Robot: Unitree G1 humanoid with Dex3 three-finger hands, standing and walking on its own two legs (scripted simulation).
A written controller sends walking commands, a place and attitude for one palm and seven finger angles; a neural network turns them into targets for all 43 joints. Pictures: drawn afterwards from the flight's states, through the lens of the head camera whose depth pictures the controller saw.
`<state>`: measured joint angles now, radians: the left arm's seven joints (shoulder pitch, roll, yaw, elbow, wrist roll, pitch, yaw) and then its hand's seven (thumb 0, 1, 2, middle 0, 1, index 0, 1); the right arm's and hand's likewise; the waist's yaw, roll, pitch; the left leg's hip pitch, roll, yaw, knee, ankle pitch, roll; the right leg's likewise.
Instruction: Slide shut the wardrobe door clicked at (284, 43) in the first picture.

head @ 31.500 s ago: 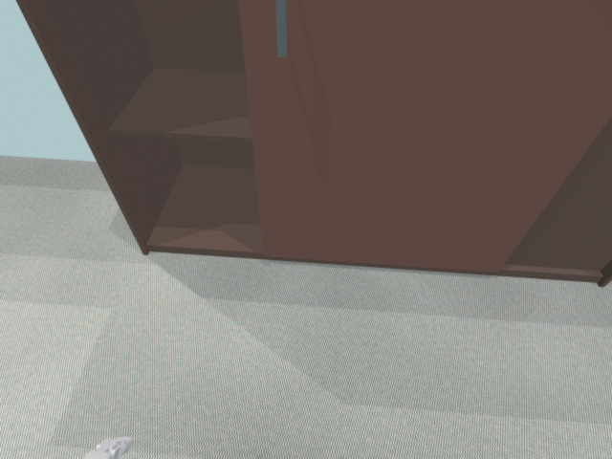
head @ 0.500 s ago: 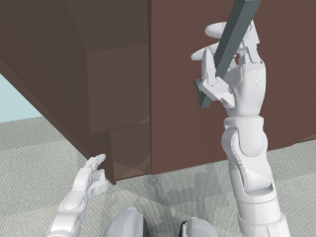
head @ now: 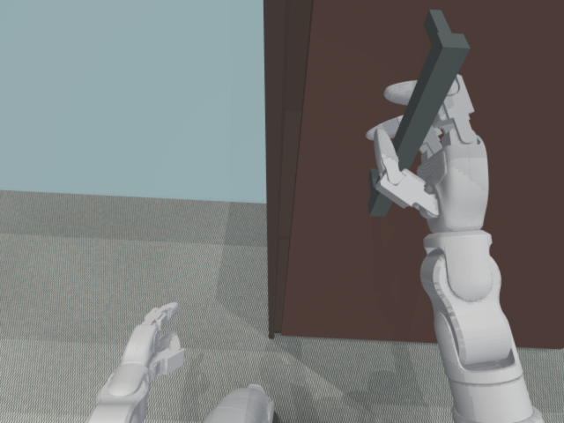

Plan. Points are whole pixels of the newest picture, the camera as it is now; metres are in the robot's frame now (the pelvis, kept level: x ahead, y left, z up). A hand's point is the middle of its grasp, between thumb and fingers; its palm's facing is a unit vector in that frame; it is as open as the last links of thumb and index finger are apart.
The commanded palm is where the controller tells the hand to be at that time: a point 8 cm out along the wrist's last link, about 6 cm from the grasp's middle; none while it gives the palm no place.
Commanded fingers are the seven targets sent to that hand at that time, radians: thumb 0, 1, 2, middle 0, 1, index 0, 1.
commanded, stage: step sideways, sliding the door along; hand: right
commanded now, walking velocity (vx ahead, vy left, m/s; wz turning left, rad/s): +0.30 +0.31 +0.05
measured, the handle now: (401, 132) +0.38 -0.08 +0.23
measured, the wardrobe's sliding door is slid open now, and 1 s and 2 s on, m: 0.02 0.00 0.01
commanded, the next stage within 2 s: stop walking and hold the door there in 0.46 s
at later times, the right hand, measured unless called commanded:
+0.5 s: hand (353, 161) +0.34 -0.03 +0.22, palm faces +0.23 +0.97 -0.04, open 6.1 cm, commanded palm +0.30 -0.02 +0.23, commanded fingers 0.00 -0.90 -0.90 0.45 1.40 0.45 1.40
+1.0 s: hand (369, 159) +0.35 -0.05 +0.21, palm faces +0.43 +0.85 -0.31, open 6.1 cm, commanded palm +0.29 -0.11 +0.21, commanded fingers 0.00 -0.90 -0.90 0.45 1.40 0.45 1.40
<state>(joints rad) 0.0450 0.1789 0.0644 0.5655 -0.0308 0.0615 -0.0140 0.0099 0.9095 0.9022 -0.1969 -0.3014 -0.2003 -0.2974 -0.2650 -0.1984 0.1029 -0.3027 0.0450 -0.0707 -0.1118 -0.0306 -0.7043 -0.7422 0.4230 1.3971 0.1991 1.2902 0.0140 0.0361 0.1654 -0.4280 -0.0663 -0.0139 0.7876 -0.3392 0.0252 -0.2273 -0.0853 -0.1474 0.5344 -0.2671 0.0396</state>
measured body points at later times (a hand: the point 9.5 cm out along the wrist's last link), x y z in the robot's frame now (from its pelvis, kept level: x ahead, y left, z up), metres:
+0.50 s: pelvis -0.01 +0.13 +0.01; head +0.04 +0.11 +0.45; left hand +0.18 +0.35 -0.09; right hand +0.32 -0.08 +0.22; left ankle -0.01 +0.22 -0.67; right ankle -0.03 +0.02 -0.72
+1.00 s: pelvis +0.04 +0.22 +0.01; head +0.07 +0.21 +0.46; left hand +0.21 +0.49 -0.07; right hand +0.32 -0.09 +0.23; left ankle +0.12 +0.38 -0.73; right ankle +0.04 +0.12 -0.70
